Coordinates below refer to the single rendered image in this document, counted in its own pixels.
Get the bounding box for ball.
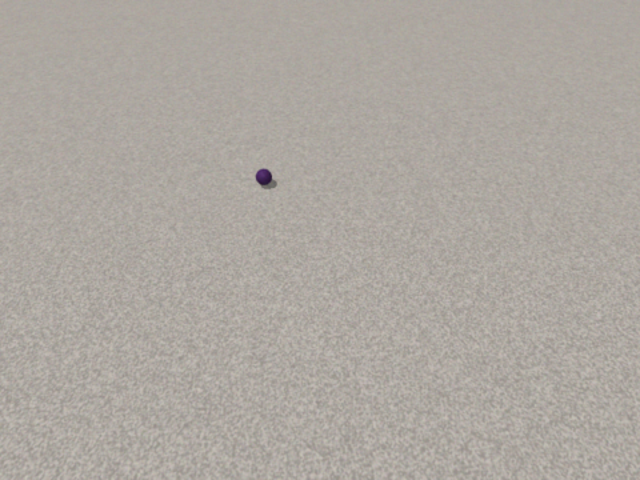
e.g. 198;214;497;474
256;169;272;185

